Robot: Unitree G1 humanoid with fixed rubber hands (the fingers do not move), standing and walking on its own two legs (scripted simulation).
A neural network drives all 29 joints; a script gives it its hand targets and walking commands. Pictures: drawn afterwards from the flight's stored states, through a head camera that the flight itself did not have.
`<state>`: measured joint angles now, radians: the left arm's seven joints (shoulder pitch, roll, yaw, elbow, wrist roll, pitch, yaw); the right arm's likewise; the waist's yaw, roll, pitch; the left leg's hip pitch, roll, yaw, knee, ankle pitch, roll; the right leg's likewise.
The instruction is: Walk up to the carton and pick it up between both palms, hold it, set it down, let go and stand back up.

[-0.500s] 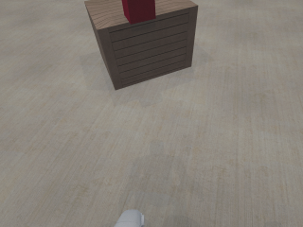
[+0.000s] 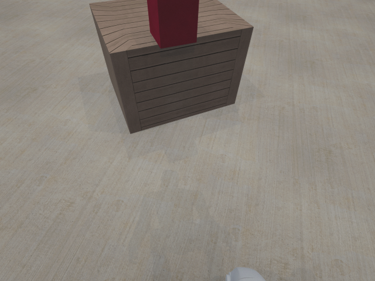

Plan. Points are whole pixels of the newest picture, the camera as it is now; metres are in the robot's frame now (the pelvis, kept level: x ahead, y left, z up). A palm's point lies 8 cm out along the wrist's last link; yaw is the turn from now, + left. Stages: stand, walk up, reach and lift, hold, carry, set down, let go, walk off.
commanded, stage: walk up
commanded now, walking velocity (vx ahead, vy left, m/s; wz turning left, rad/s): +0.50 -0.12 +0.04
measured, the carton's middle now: (172, 13) +1.34 +0.07 -0.02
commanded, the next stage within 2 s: none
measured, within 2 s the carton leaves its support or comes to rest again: neither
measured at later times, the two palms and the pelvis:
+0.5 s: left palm (129, 211) +0.30 +0.17 -0.11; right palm (310, 230) +0.25 -0.32 -0.16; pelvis +0.26 -0.08 +0.00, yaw +0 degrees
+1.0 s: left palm (116, 193) +0.37 +0.23 -0.16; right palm (240, 131) +0.62 -0.19 -0.15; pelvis +0.50 +0.03 -0.03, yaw +2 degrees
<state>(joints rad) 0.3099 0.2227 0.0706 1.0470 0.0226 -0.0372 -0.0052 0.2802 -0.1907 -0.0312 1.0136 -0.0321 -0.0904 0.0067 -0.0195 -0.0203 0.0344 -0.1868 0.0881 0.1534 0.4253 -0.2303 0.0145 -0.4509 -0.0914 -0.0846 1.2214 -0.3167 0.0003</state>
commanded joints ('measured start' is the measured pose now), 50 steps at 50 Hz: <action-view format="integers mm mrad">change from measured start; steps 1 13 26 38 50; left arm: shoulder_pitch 118 -303 59 273 219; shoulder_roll -6 60 13 68 51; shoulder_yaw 6 -15 -21 -4 15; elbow -28 -184 -25 13 27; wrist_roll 10 6 -10 -7 -27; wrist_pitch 32 -13 -35 -66 -34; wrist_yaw -28 -38 20 28 15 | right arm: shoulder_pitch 54 284 162 -171 364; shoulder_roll -57 -98 40 -16 -259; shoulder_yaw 8 -6 -28 -21 -96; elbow -2 92 7 -124 30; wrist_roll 11 15 2 4 27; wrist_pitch -14 1 81 76 6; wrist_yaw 1 -12 28 59 8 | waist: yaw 82 -35 5 86 -138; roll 292 246 -178 -137 273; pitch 42 82 39 89 -324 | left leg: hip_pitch -2 160 -301 -518 509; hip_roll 163 136 6 71 357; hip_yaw -89 -58 -173 -98 -662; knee -195 -206 786 402 -146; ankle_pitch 370 227 95 303 49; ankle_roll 0 88 -21 -66 149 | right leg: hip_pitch -74 32 150 341 -135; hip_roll -49 5 -212 -236 8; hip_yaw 54 -83 97 13 -17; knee -113 -642 -975 -1056 67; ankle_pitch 160 169 237 259 -209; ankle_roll -2 2 46 -41 -3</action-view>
